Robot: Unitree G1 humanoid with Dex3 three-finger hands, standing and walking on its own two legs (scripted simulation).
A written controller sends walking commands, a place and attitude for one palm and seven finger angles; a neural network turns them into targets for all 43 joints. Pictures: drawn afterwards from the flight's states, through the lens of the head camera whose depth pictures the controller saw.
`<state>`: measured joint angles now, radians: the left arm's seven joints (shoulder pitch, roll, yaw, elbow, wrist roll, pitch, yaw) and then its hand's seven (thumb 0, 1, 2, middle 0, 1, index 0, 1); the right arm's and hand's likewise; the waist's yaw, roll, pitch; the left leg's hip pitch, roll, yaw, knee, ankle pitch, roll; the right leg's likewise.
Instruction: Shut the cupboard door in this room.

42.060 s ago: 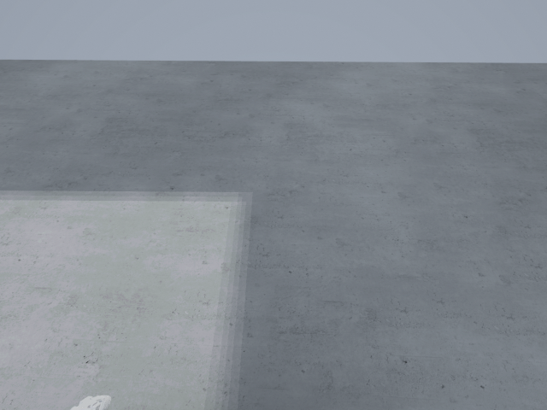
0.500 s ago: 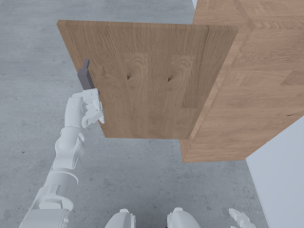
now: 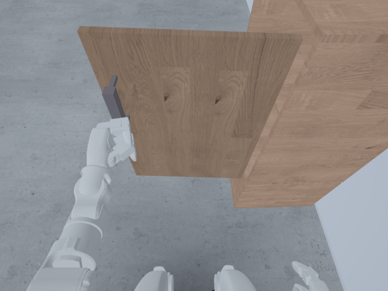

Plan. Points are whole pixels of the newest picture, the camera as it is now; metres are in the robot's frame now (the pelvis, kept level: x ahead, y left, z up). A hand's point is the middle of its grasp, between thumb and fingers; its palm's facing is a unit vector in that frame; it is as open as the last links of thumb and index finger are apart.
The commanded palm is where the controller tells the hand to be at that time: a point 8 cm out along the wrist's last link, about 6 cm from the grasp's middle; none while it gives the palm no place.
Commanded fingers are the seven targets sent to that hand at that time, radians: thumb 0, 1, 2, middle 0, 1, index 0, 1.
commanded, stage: push the door shut along its arc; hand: left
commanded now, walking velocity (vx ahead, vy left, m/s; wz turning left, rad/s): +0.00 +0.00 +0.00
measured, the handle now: (119, 107) +0.51 +0.18 +0.05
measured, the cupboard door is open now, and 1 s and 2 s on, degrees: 86 75 60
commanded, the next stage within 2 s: pull the fist back off the door in 1.66 s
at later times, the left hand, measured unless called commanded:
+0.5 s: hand (132, 123) +0.46 +0.14 +0.05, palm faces -0.16 -0.99 -0.05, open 3.1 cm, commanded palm +0.46 +0.17 +0.05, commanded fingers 0.00 0.90 0.90 -1.30 -1.50 -1.30 -1.50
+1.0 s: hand (157, 99) +0.53 +0.09 +0.05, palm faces -0.31 -0.95 -0.04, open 3.1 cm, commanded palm +0.53 +0.13 +0.05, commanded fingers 0.00 0.90 0.90 -1.30 -1.50 -1.30 -1.50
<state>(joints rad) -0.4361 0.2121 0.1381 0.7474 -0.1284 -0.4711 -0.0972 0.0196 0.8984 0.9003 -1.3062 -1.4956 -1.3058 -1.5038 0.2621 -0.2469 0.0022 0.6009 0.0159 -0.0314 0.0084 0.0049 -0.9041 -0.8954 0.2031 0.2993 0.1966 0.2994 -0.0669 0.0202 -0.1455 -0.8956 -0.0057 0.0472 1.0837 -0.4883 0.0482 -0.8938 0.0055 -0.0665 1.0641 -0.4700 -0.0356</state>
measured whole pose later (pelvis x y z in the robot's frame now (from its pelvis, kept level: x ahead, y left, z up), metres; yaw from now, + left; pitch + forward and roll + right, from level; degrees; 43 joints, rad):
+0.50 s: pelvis -0.01 +0.00 -0.01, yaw +0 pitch +20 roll -2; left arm -0.76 0.35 0.21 1.06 -0.14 -0.47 -0.28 0.02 0.90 0.90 -1.32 -1.50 -1.31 -1.50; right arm 0.35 -0.27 0.00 0.65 0.02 0.00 0.01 0.00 -0.90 -0.90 0.20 0.30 0.20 0.30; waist -0.12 0.03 -0.14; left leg -1.00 0.00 0.03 1.14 -0.49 0.05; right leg -0.99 0.01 -0.08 1.10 -0.47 -0.03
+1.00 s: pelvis -0.01 +0.01 -0.03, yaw -2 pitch +26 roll -3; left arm -1.09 0.46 0.27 1.25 -0.04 -0.36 -0.32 0.02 0.90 0.90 -1.30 -1.50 -1.30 -1.50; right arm 0.39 -0.27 0.04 0.62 -0.01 0.00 0.03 0.00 -0.90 -0.90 0.20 0.30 0.20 0.30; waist -0.24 0.05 -0.13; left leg -1.17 0.02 0.04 1.23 -0.52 0.07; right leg -1.15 0.03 -0.08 1.17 -0.47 -0.03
